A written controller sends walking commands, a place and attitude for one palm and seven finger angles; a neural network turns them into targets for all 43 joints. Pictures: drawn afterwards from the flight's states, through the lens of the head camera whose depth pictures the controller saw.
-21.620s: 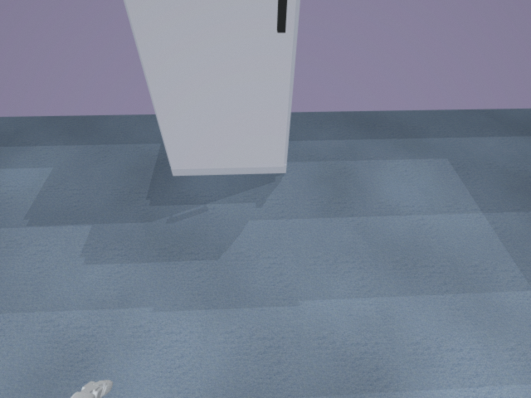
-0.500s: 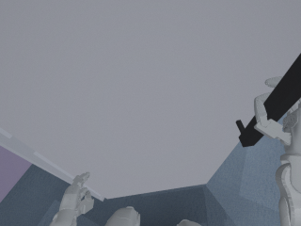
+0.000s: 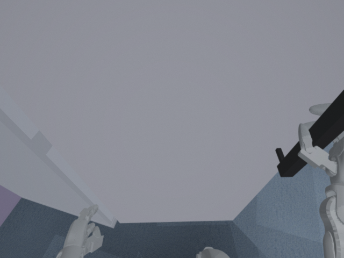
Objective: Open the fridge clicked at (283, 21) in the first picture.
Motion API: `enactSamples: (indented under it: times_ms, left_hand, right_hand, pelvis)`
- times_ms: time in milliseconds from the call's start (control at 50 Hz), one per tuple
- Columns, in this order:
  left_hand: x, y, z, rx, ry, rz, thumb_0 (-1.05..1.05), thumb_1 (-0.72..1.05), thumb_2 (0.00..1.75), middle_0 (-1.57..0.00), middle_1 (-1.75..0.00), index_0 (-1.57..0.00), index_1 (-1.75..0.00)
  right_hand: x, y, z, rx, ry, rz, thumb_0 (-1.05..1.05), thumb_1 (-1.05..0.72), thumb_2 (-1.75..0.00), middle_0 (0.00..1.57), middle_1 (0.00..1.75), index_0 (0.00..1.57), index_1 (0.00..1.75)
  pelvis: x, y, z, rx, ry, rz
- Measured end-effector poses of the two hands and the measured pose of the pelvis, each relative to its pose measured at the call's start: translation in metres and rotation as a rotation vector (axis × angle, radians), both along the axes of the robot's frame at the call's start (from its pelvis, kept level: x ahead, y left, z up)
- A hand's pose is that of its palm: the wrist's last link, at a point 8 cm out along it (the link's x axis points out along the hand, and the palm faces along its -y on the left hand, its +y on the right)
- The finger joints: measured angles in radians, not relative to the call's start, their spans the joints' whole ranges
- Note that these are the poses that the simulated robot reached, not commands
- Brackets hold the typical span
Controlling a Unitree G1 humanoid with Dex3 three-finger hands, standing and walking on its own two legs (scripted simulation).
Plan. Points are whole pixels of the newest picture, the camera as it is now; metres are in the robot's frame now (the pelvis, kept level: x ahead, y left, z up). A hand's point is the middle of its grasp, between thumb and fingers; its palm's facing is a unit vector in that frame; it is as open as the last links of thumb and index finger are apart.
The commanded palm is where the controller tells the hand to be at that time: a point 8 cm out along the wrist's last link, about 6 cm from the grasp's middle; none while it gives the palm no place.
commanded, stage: walk backward, drawing the door open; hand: right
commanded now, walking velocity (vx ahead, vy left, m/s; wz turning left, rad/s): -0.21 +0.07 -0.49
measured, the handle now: (328, 108) +0.35 -0.22 +0.21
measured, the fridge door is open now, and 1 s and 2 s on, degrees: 72 84 80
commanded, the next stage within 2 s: stop walking and hold the door back in 0.28 s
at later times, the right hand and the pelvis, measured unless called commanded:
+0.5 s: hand (323, 231) +0.17 -0.18 +0.16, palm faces +0.33 +0.93 -0.14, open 6.6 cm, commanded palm +0.17 -0.24 +0.14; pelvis -0.12 +0.03 -0.01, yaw -9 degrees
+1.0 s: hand (321, 203) +0.21 -0.19 +0.16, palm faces +0.27 +0.96 -0.11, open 6.1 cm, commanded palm +0.18 -0.23 +0.14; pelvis -0.18 +0.02 +0.00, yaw -12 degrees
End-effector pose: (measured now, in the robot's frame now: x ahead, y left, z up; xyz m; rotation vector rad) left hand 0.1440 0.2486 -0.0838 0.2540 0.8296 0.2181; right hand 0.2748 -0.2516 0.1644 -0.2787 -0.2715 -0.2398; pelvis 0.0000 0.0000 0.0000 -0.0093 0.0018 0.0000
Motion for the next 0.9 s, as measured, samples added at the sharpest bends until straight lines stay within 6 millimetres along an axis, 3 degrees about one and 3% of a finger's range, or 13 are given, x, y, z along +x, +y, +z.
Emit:
enactSamples:
  times_ms: [120, 280, 360, 440, 500, 640, 740, 820, 900]
  left_hand:
    - [-0.012, 0.001, 0.007, 0.091, -0.018, -0.013, 0.02, 0.91, 0.9, -0.2, -0.3, -0.19, -0.3]
    - [-0.031, -0.056, 0.014, -0.049, -0.052, -0.155, 0.01, 0.91, 0.9, -0.2, -0.29, -0.19, -0.3]
    - [-0.044, -0.073, 0.009, -0.105, -0.063, -0.222, 0.01, 0.91, 0.9, -0.2, -0.3, -0.2, -0.3]
    - [-0.056, -0.073, -0.001, -0.135, -0.061, -0.279, 0.01, 0.9, 0.9, -0.21, -0.3, -0.2, -0.3]
    - [-0.064, -0.061, -0.015, -0.13, -0.037, -0.314, 0.01, 0.9, 0.9, -0.21, -0.3, -0.2, -0.3]
    - [-0.095, -0.01, -0.011, -0.015, 0.036, -0.277, 0.01, 0.9, 0.9, -0.21, -0.3, -0.2, -0.3]
    - [-0.119, 0.018, -0.005, 0.08, 0.037, -0.216, 0.01, 0.91, 0.9, -0.2, -0.3, -0.2, -0.3]
    - [-0.144, 0.02, -0.006, 0.091, 0.036, -0.156, 0.01, 0.91, 0.9, -0.2, -0.29, -0.2, -0.3]
    - [-0.174, 0.0, -0.012, 0.019, 0.091, -0.15, 0.01, 0.91, 0.9, -0.2, -0.29, -0.19, -0.3]
  right_hand:
    - [-0.029, -0.002, -0.005, 0.051, -0.076, 0.068, -0.06, -0.56, -0.76, 0.46, 1.4, 0.33, 1.38]
    - [-0.075, 0.005, -0.004, 0.109, -0.046, 0.056, 0.0, -0.59, -0.78, 0.46, 1.4, 0.31, 1.4]
    - [-0.102, 0.011, -0.003, 0.123, -0.033, 0.027, 0.02, -0.61, -0.77, 0.46, 1.4, 0.3, 1.4]
    - [-0.13, 0.019, -0.003, 0.116, -0.035, -0.019, 0.01, -0.62, -0.76, 0.46, 1.4, 0.29, 1.4]
    - [-0.144, 0.024, -0.004, 0.092, -0.046, -0.059, -0.02, -0.6, -0.77, 0.46, 1.4, 0.29, 1.4]
    - [-0.136, 0.021, -0.002, 0.086, 0.015, -0.08, -0.06, -0.57, -0.81, 0.46, 1.4, 0.35, 1.4]
    - [-0.119, 0.017, -0.001, 0.114, 0.047, -0.051, -0.05, -0.58, -0.81, 0.46, 1.4, 0.37, 1.4]
    - [-0.108, 0.014, -0.002, 0.149, 0.046, -0.014, -0.02, -0.6, -0.82, 0.46, 1.4, 0.37, 1.4]
    - [-0.104, 0.014, -0.001, 0.163, 0.065, -0.008, -0.02, -0.62, -0.81, 0.45, 1.4, 0.37, 1.4]
  pelvis:
    - [-0.02, -0.013, -0.011, 0.022, 0.0, -0.057]
    - [-0.062, -0.008, 0.006, 0.084, -0.033, -0.106]
    - [-0.083, 0.003, 0.006, 0.088, -0.037, -0.12]
    - [-0.103, 0.021, 0.0, 0.072, -0.031, -0.141]
    - [-0.119, 0.035, -0.008, 0.046, -0.032, -0.149]
    - [-0.148, 0.039, 0.0, -0.01, -0.031, -0.216]
    - [-0.165, 0.027, -0.004, -0.008, -0.019, -0.246]
    - [-0.178, 0.015, -0.009, -0.003, -0.032, -0.227]
    - [-0.183, 0.015, -0.001, 0.03, -0.036, -0.225]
